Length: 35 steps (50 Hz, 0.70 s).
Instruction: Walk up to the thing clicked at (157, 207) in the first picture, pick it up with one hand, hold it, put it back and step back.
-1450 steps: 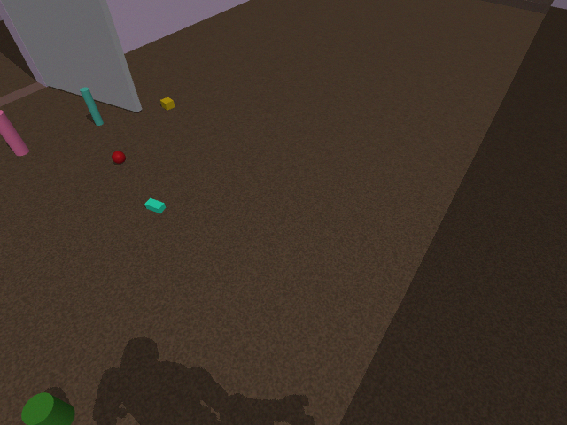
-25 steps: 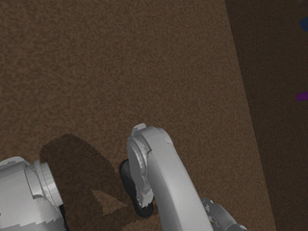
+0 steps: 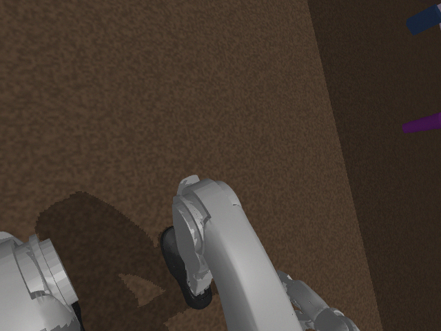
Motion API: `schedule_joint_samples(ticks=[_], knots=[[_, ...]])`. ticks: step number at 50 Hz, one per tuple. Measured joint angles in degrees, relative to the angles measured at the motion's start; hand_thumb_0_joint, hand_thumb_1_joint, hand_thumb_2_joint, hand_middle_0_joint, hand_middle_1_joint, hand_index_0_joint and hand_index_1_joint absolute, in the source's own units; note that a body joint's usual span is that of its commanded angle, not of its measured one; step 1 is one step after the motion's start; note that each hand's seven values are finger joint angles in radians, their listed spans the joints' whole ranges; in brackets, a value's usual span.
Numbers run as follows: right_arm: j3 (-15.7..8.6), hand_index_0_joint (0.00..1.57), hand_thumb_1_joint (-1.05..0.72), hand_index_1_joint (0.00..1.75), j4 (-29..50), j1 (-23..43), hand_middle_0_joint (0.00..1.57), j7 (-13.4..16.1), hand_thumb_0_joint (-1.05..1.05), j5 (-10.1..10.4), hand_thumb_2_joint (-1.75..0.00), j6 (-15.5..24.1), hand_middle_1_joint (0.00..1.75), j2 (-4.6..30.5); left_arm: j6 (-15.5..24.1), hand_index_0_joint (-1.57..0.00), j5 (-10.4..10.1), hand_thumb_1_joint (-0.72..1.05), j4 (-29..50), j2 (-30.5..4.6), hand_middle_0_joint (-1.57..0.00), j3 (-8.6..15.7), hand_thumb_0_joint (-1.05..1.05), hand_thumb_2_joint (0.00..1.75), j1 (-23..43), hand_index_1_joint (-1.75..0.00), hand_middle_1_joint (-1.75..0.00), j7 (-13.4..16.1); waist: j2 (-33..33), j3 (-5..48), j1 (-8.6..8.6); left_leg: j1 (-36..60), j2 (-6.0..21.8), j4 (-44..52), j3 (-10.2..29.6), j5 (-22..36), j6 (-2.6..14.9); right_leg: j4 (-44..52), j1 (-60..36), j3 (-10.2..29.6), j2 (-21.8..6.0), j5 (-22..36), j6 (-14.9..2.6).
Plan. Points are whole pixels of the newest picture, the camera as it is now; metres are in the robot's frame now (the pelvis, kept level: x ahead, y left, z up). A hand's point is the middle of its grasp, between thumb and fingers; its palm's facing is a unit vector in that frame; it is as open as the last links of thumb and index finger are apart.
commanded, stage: rest palm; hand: left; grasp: from above
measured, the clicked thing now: out of the picture +0.46 +0.38 -0.29
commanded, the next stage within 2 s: close in 0.96 s
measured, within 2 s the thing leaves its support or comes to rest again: neither
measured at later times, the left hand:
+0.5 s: hand out of the picture +0.44 +0.36 -0.25, palm faces -0.45 -0.15 -0.88, open 13.0 cm
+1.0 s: hand out of the picture +0.44 +0.36 -0.25, palm faces -0.45 -0.15 -0.88, open 12.7 cm
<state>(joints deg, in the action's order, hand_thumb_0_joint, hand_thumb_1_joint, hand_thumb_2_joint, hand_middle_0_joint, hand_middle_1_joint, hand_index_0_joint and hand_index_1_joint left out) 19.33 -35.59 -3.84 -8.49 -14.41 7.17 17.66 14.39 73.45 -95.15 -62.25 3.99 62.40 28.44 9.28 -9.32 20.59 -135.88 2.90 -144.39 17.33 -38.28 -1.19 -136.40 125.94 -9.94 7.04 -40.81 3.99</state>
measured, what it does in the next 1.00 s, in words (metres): stands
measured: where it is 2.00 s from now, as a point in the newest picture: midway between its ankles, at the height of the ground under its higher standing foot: (137, 307)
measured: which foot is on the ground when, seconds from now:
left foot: down 0.00-1.00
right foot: down 0.00-1.00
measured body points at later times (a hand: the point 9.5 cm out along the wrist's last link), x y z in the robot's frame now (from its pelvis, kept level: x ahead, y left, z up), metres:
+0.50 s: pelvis +0.00 +0.00 +0.00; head +0.27 +0.15 +0.32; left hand +0.46 +0.37 -0.20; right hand +0.08 -0.25 -0.06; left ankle +0.07 +0.14 -0.27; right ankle +0.11 -0.12 -0.27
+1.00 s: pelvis +0.00 +0.00 +0.00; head +0.27 +0.15 +0.32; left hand +0.46 +0.37 -0.20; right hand +0.08 -0.24 -0.06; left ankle +0.07 +0.14 -0.27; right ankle +0.11 -0.12 -0.27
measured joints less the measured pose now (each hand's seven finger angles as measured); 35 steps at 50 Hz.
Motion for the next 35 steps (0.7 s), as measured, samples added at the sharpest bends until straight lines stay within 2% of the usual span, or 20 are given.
schedule_joint_samples(ticks=[9, 20, 35], knots=[[0.70, 0.20, -0.90, 0.30, 0.18, 0.90, 0.20, -0.54, 0.00, -0.29, -0.90, 0.35, 0.30, 0.33, 0.89, -0.29, -0.47, -0.29, 0.19, -0.47, -0.30, 0.14, 0.00, 0.78, -0.67, -0.78, -0.78, 0.35, 0.48, -0.60, -0.24, 0.66, 0.08, -0.14, 0.55, -0.50, -0.15, 0.22, -0.67, -0.41, 0.16, -0.18, 0.15], [1.35, 0.20, -0.90, 0.30, 0.42, 1.22, 0.20, -0.72, 0.00, -0.62, -0.90, 1.09, 0.30, 1.09, 1.49, -0.28, 0.07, -0.30, -1.27, -1.38, -0.29, -0.33, 0.00, 0.79, -0.35, -0.79, -0.79, 1.50, 1.26, -1.50, 0.02, 0.76, 0.06, -0.55, 0.88, -0.14, 0.02, 0.16, -0.95, -0.65, 0.32, 0.31, 0.18], [2.48, 0.20, -0.90, 0.30, 0.43, 1.14, 0.20, -0.98, 0.00, -1.32, -0.90, 2.01, 0.30, 1.38, 0.83, -0.29, 0.17, -0.28, -1.98, -2.34, -0.29, -0.41, 0.00, 0.77, -0.11, -0.80, -0.80, 3.14, 2.04, -2.15, 0.51, 0.71, 0.21, -1.06, 1.36, -0.31, 0.14, 0.13, -0.99, -0.98, 0.60, 0.51, 0.34]])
